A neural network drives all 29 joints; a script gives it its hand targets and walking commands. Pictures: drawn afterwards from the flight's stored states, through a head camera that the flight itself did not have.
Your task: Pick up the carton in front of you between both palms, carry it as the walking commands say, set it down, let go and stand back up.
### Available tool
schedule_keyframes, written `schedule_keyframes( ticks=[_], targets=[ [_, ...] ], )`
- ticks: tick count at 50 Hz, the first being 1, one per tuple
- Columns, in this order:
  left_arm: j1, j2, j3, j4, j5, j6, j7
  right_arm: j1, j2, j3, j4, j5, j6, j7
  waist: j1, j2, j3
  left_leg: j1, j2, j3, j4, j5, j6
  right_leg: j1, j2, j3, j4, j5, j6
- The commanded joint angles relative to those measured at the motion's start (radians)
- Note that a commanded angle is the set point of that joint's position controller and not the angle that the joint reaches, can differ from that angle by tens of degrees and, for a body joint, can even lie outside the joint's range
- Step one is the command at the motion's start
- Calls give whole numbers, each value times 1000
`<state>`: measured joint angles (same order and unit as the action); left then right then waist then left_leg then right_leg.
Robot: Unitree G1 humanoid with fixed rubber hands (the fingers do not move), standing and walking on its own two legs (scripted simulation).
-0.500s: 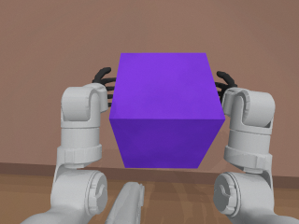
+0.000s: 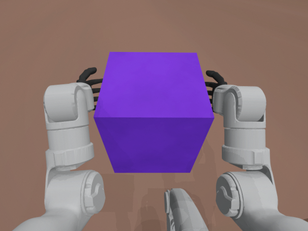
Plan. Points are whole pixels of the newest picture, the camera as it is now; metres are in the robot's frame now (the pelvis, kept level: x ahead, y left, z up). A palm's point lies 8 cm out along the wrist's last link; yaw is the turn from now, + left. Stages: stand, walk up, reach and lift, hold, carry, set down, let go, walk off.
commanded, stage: carry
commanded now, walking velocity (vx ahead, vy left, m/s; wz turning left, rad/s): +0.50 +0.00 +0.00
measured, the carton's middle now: (152, 116) +0.39 -0.02 +0.11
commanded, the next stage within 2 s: none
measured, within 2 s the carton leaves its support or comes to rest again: neither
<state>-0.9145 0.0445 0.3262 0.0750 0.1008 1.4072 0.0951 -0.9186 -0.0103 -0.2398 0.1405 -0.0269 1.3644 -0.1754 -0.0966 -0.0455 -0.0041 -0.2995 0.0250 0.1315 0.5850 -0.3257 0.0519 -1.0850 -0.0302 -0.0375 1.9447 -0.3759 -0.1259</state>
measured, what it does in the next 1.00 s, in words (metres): climbs: right foot 0.17 m higher, then left foot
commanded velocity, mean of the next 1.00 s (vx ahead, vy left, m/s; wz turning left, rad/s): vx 0.50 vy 0.00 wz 0.00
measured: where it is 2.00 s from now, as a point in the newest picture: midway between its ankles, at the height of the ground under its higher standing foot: (140, 95)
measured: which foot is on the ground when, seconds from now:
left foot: down 0.00-0.24, up 0.26-0.76, down 0.78-1.00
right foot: up 0.00-0.20, down 0.22-0.80, up 0.82-1.00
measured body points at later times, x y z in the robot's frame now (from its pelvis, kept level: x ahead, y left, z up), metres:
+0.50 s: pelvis +0.31 -0.07 +0.15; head +0.36 -0.06 +0.59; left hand +0.69 +0.12 +0.29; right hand +0.72 -0.18 +0.29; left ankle +0.36 +0.05 -0.44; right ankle +0.37 -0.14 -0.56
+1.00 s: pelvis +0.61 -0.01 +0.18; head +0.63 +0.01 +0.63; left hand +0.99 +0.14 +0.30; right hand +0.98 -0.16 +0.30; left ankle +0.64 +0.07 -0.56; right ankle +0.63 -0.16 -0.48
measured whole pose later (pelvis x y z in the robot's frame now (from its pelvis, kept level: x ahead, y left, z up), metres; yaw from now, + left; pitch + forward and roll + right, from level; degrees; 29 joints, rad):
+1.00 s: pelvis +0.61 -0.01 +0.18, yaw +0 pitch +4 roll -1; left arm -0.81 0.02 0.26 0.23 0.08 1.34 0.11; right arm -0.77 0.00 -0.24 0.24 -0.08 1.32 -0.12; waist -0.02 -0.03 -0.05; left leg -0.33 0.01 0.13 0.40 -0.16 0.07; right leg -0.64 -0.07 -0.03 1.08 -0.25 0.00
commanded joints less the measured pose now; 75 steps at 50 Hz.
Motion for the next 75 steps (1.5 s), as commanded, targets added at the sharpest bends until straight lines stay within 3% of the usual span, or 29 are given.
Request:
schedule_keyframes(
  ticks=[1, 3, 4, 5, 7, 9, 11, 12, 13, 14, 16, 19, 22, 28, 35, 38, 39, 40, 41, 44, 49, 59, 62, 63, 64, 65, 66, 69, 75],
  targets=[
    [-676, -1021, -583, 53, -393, -8, -147, -743, 1004, 481, -77, 426, 13, 282, -38, 136, -372, 722, 358, -463, -261, 204, 219, -609, -40, 66, 311, -227, -25],
    [-696, -997, -577, 85, -390, -3, -143, -769, 977, 463, -50, 417, 24, 294, 36, 103, -274, 501, 246, -295, -353, 26, 131, -470, -74, -12, 28, -145, -5],
    [-717, -993, -568, 98, -401, 0, -141, -784, 964, 445, -39, 416, 30, 298, 54, 107, -234, 331, 198, -206, -443, 20, 135, -317, -65, -102, -138, -91, 18],
    [-740, -1014, -571, 115, -413, 5, -140, -785, 953, 422, -15, 412, 35, 298, 67, 210, -238, 234, 200, -177, -543, 114, 146, -149, -89, -124, -243, -52, 15],
    [-775, -1063, -571, 143, -449, 5, -135, -799, 944, 373, 23, 391, 49, 301, 92, 293, -282, 132, 131, 17, -571, 628, 140, 195, -41, -224, -508, 34, -11],
    [-804, -1096, -558, 160, -480, 1, -133, -779, 937, 338, 69, 366, 54, 299, 152, 374, -422, 233, 171, 47, -357, 1426, 128, 459, 60, -279, -716, 127, -43],
    [-818, -1148, -555, 144, -509, -12, -141, -782, 943, 327, 92, 330, 45, 295, 263, 412, -577, 354, 173, 68, 67, 1648, 62, 723, 135, -255, -1008, 79, -22],
    [-839, -1179, -553, 133, -528, -21, -153, -751, 927, 308, 107, 298, 33, 289, 270, 334, -663, 238, 154, -32, 340, 1344, 28, 939, 107, -34, -1144, -32, -14],
    [-852, -1181, -573, 100, -534, -43, -168, -709, 954, 273, 101, 265, 17, 285, 207, -129, -768, -150, -43, -111, 817, 417, -56, 1168, -253, 705, -1420, -3, -186],
    [-840, -1237, -569, 119, -565, -52, -185, -717, 914, 270, 120, 243, 11, 279, 210, -211, -827, -212, -129, -319, 1197, 155, -33, 1121, -263, 903, -1534, 118, -257],
    [-944, -1272, -603, -6, -604, -82, -209, -760, 980, 300, 59, 249, -5, 275, 176, -41, -691, -413, -63, -334, 1331, 123, 27, 1053, -235, 692, -1395, 115, -209],
    [-975, -1308, -647, -99, -636, -101, -218, -799, 1003, 365, -54, 273, -18, 257, 155, -4, -549, -534, 9, -279, 1225, 43, 82, 981, -218, 480, -1400, -6, -133],
    [-858, -1270, -654, -117, -592, -95, -206, -734, 1015, 436, -90, 288, -27, 250, 161, 53, -541, -572, 28, -191, 981, -155, 67, 1038, -247, 388, -1439, 171, -139],
    [-699, -1137, -637, -41, -492, -64, -198, -713, 1029, 545, -116, 351, -20, 249, 169, -36, -492, -611, 87, -110, 557, 171, 5, 1112, -197, 173, -1531, 327, -134],
    [-603, -1023, -554, 114, -412, -45, -196, -706, 1014, 510, 29, 386, 5, 262, 174, -125, -363, -371, -5, 35, 32, 261, -7, 1133, -147, 27, -1530, 584, -38],
    [-613, -1009, -513, 157, -400, -45, -194, -689, 1019, 455, 113, 390, 1, 271, 84, -84, -439, 28, -68, 93, -181, 331, 7, 1060, -115, -79, -1260, 809, 57],
    [-616, -1001, -508, 172, -394, -46, -196, -669, 1016, 430, 135, 388, -4, 275, 51, -27, -508, 273, 57, -59, -150, 294, 22, 887, -113, -77, -1095, 545, 99],
    [-624, -1036, -499, 201, -401, -45, -199, -679, 1000, 408, 144, 377, -8, 275, 66, 189, -599, 512, 337, -490, -115, 397, 128, 630, -31, -55, -843, 225, 140],
    [-652, -1051, -492, 205, -406, -47, -198, -680, 1008, 409, 147, 372, -19, 275, 54, 335, -564, 592, 378, -731, -233, 376, 226, 366, 90, -7, -676, -117, 140],
    [-682, -1150, -522, 165, -429, -69, -195, -754, 1094, 428, 25, 406, -48, 285, 56, 105, -482, 413, 312, -510, -264, 217, 151, 322, -48, 81, -671, 16, 88],
    [-646, -1241, -596, 49, -457, -110, -175, -729, 1172, 492, -97, 435, -87, 286, 67, 170, -496, 367, 255, -301, -362, 143, 120, 358, -76, 34, -887, 158, 130],
    [-300, -1297, -788, -110, -438, -183, -206, -300, 1176, 635, -229, 323, -151, 304, 66, 217, -433, 544, 177, -61, -295, 676, 58, 489, -9, -120, -1469, 343, 140],
    [-154, -1260, -819, -186, -412, -186, -218, -152, 1149, 694, -314, 305, -157, 303, 84, 197, -473, 453, 144, 15, -92, 761, 3, 808, 25, -185, -1646, 417, 113],
    [-81, -1245, -824, -191, -398, -188, -223, -101, 1138, 720, -333, 304, -156, 306, 100, 151, -536, 285, 136, 28, 49, 646, -32, 1056, -29, -133, -1607, 389, 89],
    [4, -1219, -821, -202, -378, -190, -228, -68, 1125, 747, -357, 308, -153, 313, 122, -7, -624, 84, 118, 21, 267, 305, -55, 1283, -239, 121, -1532, 474, 55],
    [56, -1172, -815, -193, -337, -201, -229, -49, 1164, 783, -372, 322, -144, 321, 122, -284, -645, -313, -14, -16, 462, -94, -80, 1565, -393, 424, -1553, 507, -90],
    [119, -1176, -822, -214, -332, -206, -232, -25, 1159, 794, -393, 332, -148, 329, 123, -288, -595, -487, -10, -82, 581, -196, -70, 1567, -393, 465, -1587, 501, -115],
    [142, -1198, -876, -364, -333, -226, -241, 29, 1176, 850, -456, 359, -174, 344, 119, -36, -497, -473, 91, -135, 518, -92, -60, 1358, -342, 266, -1637, 529, -36],
    [297, -1148, -900, -448, -382, -218, -265, 195, 1111, 891, -582, 346, -175, 329, 108, -90, -374, -342, 89, -34, 171, 131, -96, 1148, -242, 27, -1764, 348, -18]
  ],
)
